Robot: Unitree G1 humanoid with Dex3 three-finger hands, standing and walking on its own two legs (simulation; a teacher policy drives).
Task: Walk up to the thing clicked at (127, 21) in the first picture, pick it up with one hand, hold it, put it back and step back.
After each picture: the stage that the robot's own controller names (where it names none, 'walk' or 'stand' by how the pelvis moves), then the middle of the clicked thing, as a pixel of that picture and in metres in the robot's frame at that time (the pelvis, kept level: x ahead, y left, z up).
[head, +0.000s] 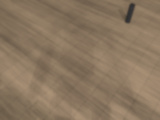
stand; (129, 13) +1.74 -0.57 -0.66
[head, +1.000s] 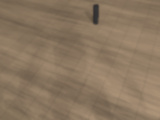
walk; (95, 14) +1.68 -0.07 -0.63
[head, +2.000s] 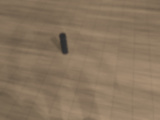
walk; (63, 44) +1.19 +0.27 -0.65
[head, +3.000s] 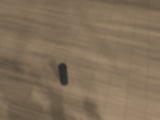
walk; (63, 75) +0.79 +0.22 -0.64
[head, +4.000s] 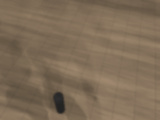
walk; (59, 103) +0.49 +0.16 -0.63
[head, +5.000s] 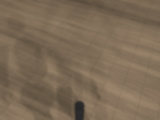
stand; (79, 112) +0.48 +0.05 -0.65
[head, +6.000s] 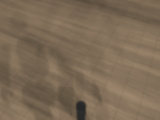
stand; (81, 112) +0.48 +0.04 -0.66
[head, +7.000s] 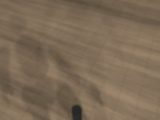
stand; (77, 116) +0.45 +0.07 -0.66
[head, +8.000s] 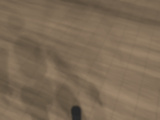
stand; (76, 117) +0.44 +0.07 -0.66
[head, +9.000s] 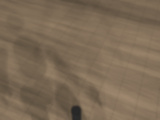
go down; (76, 116) +0.44 +0.07 -0.66
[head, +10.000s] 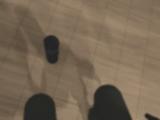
go down; (52, 51) +0.52 +0.07 -0.37
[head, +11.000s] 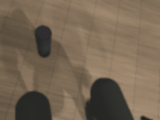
approach; (43, 43) +0.54 +0.08 -0.33
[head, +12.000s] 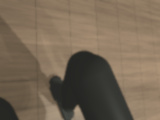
close in; out of the picture +0.55 +0.15 -0.20
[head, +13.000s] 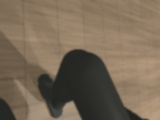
go down; out of the picture +0.54 +0.16 -0.21
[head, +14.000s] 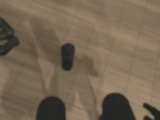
hold; (67, 58) +0.54 +0.05 -0.39
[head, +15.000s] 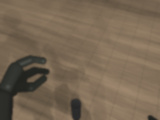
go down; (76, 110) +0.46 +0.05 -0.61
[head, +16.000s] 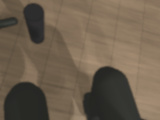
go down; (36, 27) +0.56 +0.08 -0.25
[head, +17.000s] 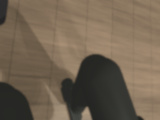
go down; out of the picture +0.56 +0.12 -0.21
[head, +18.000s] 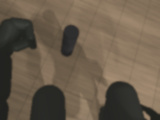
hold; (68, 42) +0.55 +0.05 -0.31
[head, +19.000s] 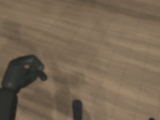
crouch; (77, 111) +0.47 +0.05 -0.60
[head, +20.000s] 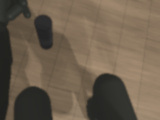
hold; (45, 34) +0.56 +0.06 -0.30
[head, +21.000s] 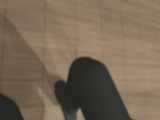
lower; out of the picture +0.57 +0.13 -0.23
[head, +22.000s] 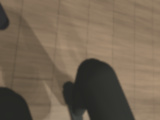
lower; out of the picture +0.56 +0.14 -0.23
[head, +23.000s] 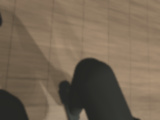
lower; out of the picture +0.56 +0.14 -0.23
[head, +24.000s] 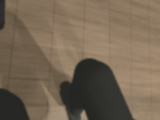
loosen; out of the picture +0.56 +0.13 -0.24
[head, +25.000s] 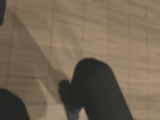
loosen; out of the picture +0.56 +0.12 -0.24
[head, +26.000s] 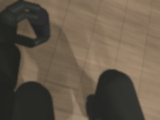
stand; (41, 27) +0.54 +0.10 -0.25
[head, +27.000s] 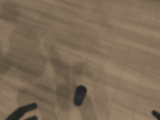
stand; (79, 96) +0.49 +0.03 -0.55
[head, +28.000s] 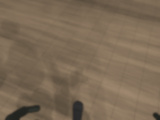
hold; (77, 112) +0.47 +0.03 -0.59
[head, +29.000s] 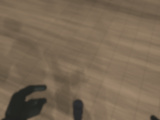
lower; (77, 111) +0.47 +0.04 -0.60
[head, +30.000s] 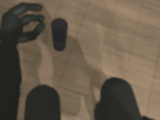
lower; (59, 37) +0.56 +0.05 -0.30
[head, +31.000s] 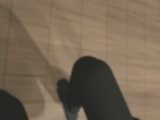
loosen; out of the picture +0.61 +0.12 -0.23
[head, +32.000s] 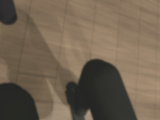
lower; out of the picture +0.59 +0.14 -0.23
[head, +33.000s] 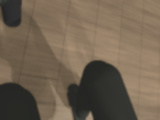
loosen; (11, 0) +0.59 +0.11 -0.23
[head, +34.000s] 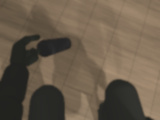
walk; (56, 45) +0.51 +0.10 -0.31
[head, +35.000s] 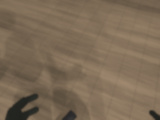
hold; out of the picture +0.35 +0.13 -0.67
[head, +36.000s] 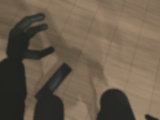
lower; (53, 82) +0.38 +0.13 -0.47
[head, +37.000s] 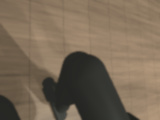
lower; out of the picture +0.38 +0.16 -0.30
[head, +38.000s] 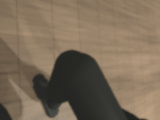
lower; out of the picture +0.36 +0.14 -0.31
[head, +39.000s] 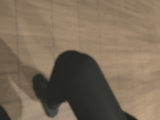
lower; out of the picture +0.34 +0.11 -0.31
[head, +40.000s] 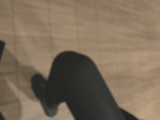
withdraw; out of the picture +0.33 +0.08 -0.31
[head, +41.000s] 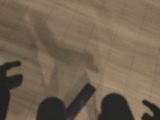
walk; (78, 103) +0.28 -0.02 -0.49
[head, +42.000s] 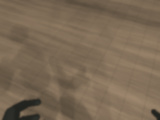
hold; out of the picture +0.18 -0.05 -0.69
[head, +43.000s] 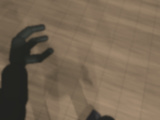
lower; out of the picture +0.20 -0.06 -0.63
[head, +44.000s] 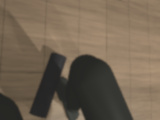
lower; (49, 83) +0.26 -0.05 -0.31
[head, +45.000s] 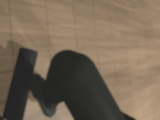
lower; (21, 82) +0.27 -0.04 -0.31
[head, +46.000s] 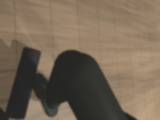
lower; (24, 81) +0.27 -0.04 -0.31
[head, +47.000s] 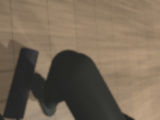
stand; (22, 82) +0.27 -0.04 -0.32
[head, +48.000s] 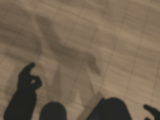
stand; (94, 118) +0.21 -0.09 -0.52
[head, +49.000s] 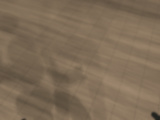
stand; out of the picture +0.14 -0.10 -0.68
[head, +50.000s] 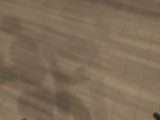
stand; out of the picture +0.14 -0.09 -0.68
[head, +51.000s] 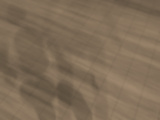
stand; out of the picture +0.15 -0.10 -0.71
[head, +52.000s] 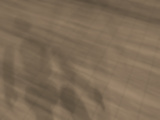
stand; out of the picture +0.16 -0.08 -0.75
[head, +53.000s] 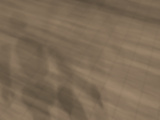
stand; out of the picture +0.14 -0.08 -0.75
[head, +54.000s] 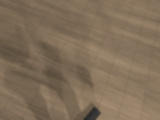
walk; out of the picture +0.28 -0.07 -0.73
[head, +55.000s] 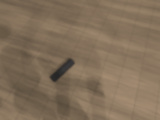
walk; (62, 70) +0.77 +0.24 -0.72
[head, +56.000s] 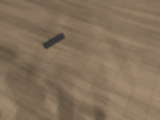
stand; (54, 40) +1.27 +0.37 -0.73
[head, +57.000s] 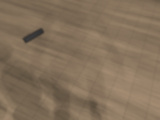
stand; (33, 35) +1.40 +0.60 -0.75
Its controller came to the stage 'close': yes
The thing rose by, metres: 0.00
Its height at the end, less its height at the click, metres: -0.09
